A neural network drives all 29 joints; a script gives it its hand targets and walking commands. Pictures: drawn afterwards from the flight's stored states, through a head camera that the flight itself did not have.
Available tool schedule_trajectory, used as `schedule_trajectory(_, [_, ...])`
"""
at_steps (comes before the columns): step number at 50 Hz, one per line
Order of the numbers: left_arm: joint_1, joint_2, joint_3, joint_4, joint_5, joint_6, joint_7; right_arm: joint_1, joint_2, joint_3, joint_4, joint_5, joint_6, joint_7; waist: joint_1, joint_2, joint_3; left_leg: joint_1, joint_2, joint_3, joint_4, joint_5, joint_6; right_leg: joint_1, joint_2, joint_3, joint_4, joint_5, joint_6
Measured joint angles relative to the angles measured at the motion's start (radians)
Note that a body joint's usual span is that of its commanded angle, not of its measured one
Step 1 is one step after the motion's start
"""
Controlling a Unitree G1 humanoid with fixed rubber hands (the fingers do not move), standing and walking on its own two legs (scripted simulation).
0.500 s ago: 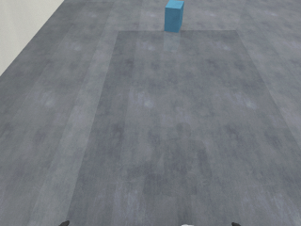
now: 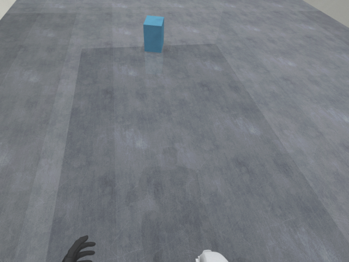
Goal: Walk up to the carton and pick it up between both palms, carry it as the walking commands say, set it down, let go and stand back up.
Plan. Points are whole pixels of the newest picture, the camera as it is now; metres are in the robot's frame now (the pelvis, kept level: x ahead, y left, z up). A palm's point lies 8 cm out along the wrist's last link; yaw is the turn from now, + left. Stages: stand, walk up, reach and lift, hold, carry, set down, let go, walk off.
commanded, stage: walk up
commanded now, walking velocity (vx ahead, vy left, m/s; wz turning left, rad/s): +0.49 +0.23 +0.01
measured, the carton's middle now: (154, 34) +2.46 +0.09 -0.61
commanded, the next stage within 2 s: none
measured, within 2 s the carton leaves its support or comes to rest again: neither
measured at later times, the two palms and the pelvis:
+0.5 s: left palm (61, 196) +0.34 +0.32 -0.15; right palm (227, 229) +0.24 -0.16 -0.14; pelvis +0.28 +0.07 -0.01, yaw +0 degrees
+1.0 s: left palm (78, 120) +0.67 +0.35 -0.16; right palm (196, 128) +0.61 -0.11 -0.14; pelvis +0.62 +0.12 -0.02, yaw +0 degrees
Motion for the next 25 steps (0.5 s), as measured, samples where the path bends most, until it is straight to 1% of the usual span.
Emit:
schedule_trajectory(2, [-0.035, 0.000, 0.000, 0.000, 0.000, -0.012, -0.002, 0.017, 0.002, 0.000, 0.013, 0.000, -0.005, 0.000, -0.008, 0.007, -0.002, 0.017, -0.003, 0.000, 0.004, -0.032, 0.000, 0.003, 0.000, -0.018, -0.083, -0.016, 0.000])
schedule_trajectory(4, [-0.061, 0.000, 0.000, -0.002, 0.000, -0.033, -0.002, 0.025, 0.003, 0.000, 0.026, 0.000, -0.006, -0.001, -0.008, 0.014, 0.004, 0.018, -0.002, 0.001, 0.072, -0.084, -0.004, 0.042, 0.000, -0.044, -0.186, -0.026, -0.007])
schedule_trajectory(5, [-0.061, 0.000, 0.000, -0.003, 0.000, -0.048, -0.001, 0.028, 0.003, 0.000, 0.031, 0.000, -0.006, -0.003, -0.007, 0.012, 0.011, 0.007, 0.000, 0.002, 0.163, -0.111, -0.012, 0.094, 0.000, -0.046, -0.249, -0.006, -0.024])
schedule_trajectory(6, [-0.056, -0.001, 0.001, -0.002, 0.000, -0.063, 0.003, 0.026, 0.003, 0.000, 0.032, 0.000, -0.006, -0.003, -0.004, 0.011, 0.016, -0.041, 0.011, 0.001, 0.330, -0.107, -0.027, 0.124, -0.005, -0.046, -0.271, 0.091, -0.038])
schedule_trajectory(8, [-0.012, -0.002, 0.000, 0.001, 0.000, -0.080, 0.012, -0.024, -0.008, 0.000, 0.031, 0.000, -0.003, -0.002, -0.001, 0.022, 0.020, -0.191, 0.013, -0.066, 0.722, -0.094, -0.071, 0.171, -0.012, -0.046, -0.227, -0.043, -0.019])
schedule_trajectory(9, [0.020, -0.002, 0.000, 0.010, 0.000, -0.080, 0.017, -0.069, -0.017, 0.000, 0.030, 0.000, -0.002, 0.001, -0.002, 0.031, 0.024, -0.258, 0.014, -0.101, 0.856, -0.095, -0.082, 0.195, -0.011, -0.047, -0.204, -0.072, -0.012])
schedule_trajectory(10, [0.057, -0.002, 0.000, 0.023, 0.000, -0.080, 0.021, -0.118, -0.023, 0.000, 0.029, 0.000, -0.003, 0.002, -0.003, 0.037, 0.024, -0.316, 0.019, -0.130, 0.932, -0.096, -0.087, 0.228, -0.011, -0.048, -0.202, -0.085, -0.008])
schedule_trajectory(11, [0.095, -0.002, 0.000, 0.033, 0.000, -0.080, 0.024, -0.169, -0.025, 0.000, 0.027, 0.000, -0.005, 0.005, -0.004, 0.038, 0.023, -0.362, 0.032, -0.150, 0.947, -0.097, -0.088, 0.266, -0.013, -0.047, -0.210, -0.094, -0.007])
schedule_trajectory(12, [0.132, -0.002, 0.000, 0.040, 0.000, -0.078, 0.025, -0.218, -0.025, 0.000, 0.022, 0.000, -0.007, 0.009, -0.004, 0.036, 0.022, -0.394, 0.051, -0.164, 0.905, -0.097, -0.088, 0.302, -0.016, -0.046, -0.218, -0.104, -0.002])
schedule_trajectory(13, [0.165, -0.001, -0.001, 0.045, 0.000, -0.073, 0.025, -0.264, -0.025, 0.000, 0.014, 0.000, -0.010, 0.014, -0.005, 0.031, 0.022, -0.409, 0.070, -0.174, 0.807, -0.104, -0.088, 0.331, -0.021, -0.042, -0.220, -0.119, 0.007])
schedule_trajectory(14, [0.189, -0.002, -0.001, 0.050, 0.000, -0.067, 0.025, -0.302, -0.025, 0.000, 0.004, 0.000, -0.015, 0.018, -0.006, 0.027, 0.022, -0.411, 0.090, -0.180, 0.673, -0.106, -0.088, 0.352, -0.027, -0.040, -0.215, -0.138, 0.020])
schedule_trajectory(15, [0.206, -0.001, 0.000, 0.054, 0.000, -0.061, 0.025, -0.330, -0.024, 0.000, -0.005, 0.000, -0.025, 0.019, -0.005, 0.022, 0.020, -0.407, 0.100, -0.179, 0.575, -0.103, -0.086, 0.358, -0.033, -0.037, -0.193, -0.166, 0.023])
schedule_trajectory(16, [0.221, -0.001, 0.000, 0.065, 0.000, -0.056, 0.025, -0.356, -0.018, 0.000, -0.005, 0.000, -0.035, 0.019, -0.005, 0.011, 0.019, -0.404, 0.095, -0.165, 0.592, -0.115, -0.078, 0.347, -0.042, -0.035, -0.144, -0.188, 0.023])
schedule_trajectory(18, [0.253, -0.006, 0.000, 0.086, 0.000, -0.042, 0.025, -0.367, -0.005, 0.000, -0.004, 0.000, -0.041, 0.019, -0.006, 0.009, -0.012, -0.393, 0.093, -0.135, 0.607, -0.141, -0.057, 0.270, -0.040, -0.037, 0.012, -0.215, 0.023])
schedule_trajectory(21, [0.253, -0.007, 0.000, 0.089, 0.000, -0.039, 0.017, -0.301, 0.010, 0.000, 0.002, 0.000, -0.044, 0.013, -0.006, 0.022, -0.031, -0.310, 0.080, -0.127, 0.500, -0.133, -0.035, 0.165, -0.038, -0.037, 0.200, -0.178, 0.023])
schedule_trajectory(23, [0.229, -0.007, 0.000, 0.089, 0.000, -0.039, 0.009, -0.244, 0.015, 0.000, 0.023, 0.000, -0.044, 0.006, -0.006, 0.030, -0.030, -0.246, 0.075, -0.127, 0.415, -0.125, -0.035, 0.087, -0.038, -0.036, 0.266, -0.178, 0.023])
schedule_trajectory(25, [0.186, -0.007, 0.000, 0.086, 0.000, -0.039, 0.003, -0.180, 0.019, 0.000, 0.048, 0.000, -0.043, -0.002, -0.006, 0.034, -0.024, -0.181, 0.069, -0.127, 0.333, -0.121, -0.035, 0.009, -0.039, -0.036, 0.271, -0.173, 0.023])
